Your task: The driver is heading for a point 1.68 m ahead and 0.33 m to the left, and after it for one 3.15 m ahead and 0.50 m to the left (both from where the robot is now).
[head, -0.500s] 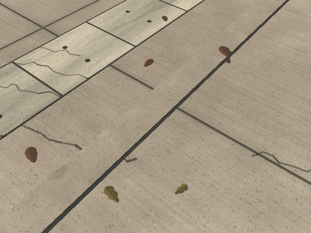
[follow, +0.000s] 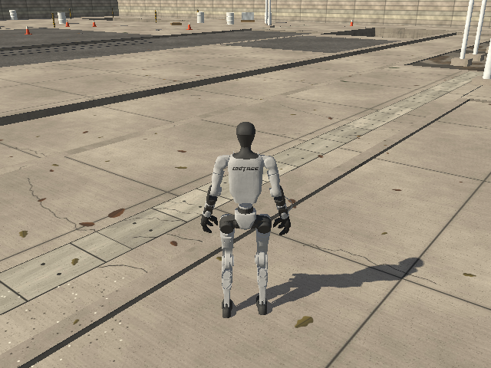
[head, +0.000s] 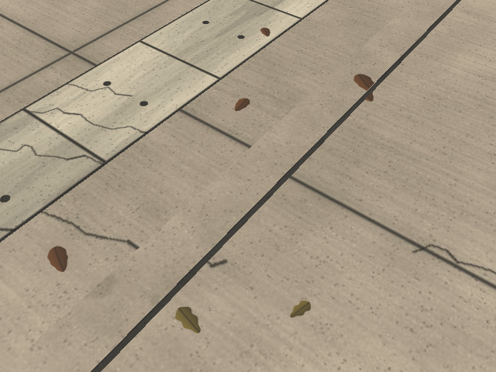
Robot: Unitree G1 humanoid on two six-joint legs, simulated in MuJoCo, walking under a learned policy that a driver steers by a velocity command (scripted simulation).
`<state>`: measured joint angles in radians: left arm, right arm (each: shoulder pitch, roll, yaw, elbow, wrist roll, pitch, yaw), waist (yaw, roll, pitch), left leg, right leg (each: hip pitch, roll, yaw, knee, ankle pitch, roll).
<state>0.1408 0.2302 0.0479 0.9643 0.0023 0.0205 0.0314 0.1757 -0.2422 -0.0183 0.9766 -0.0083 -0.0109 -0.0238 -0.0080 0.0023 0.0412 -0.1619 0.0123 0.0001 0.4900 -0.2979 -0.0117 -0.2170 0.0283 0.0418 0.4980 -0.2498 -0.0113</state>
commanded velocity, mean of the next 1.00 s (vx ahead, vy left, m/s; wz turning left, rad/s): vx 0.26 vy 0.00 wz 0.00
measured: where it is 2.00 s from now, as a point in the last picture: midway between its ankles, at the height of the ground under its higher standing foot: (256, 265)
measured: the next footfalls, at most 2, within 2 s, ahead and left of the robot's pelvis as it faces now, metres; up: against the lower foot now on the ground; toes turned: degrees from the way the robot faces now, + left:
left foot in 0.98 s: +0.43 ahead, +0.12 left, +0.00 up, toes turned +2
right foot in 1.54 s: +0.74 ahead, -0.12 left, +0.00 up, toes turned -2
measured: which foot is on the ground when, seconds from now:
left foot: down 0.00-0.56, up 0.58-0.96, down 0.98-1.00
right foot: down 0.00-0.98, up 1.00-1.00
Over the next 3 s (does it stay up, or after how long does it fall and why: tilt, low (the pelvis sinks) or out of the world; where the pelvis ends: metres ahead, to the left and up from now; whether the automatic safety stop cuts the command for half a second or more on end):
stays up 1.35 -0.04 0.04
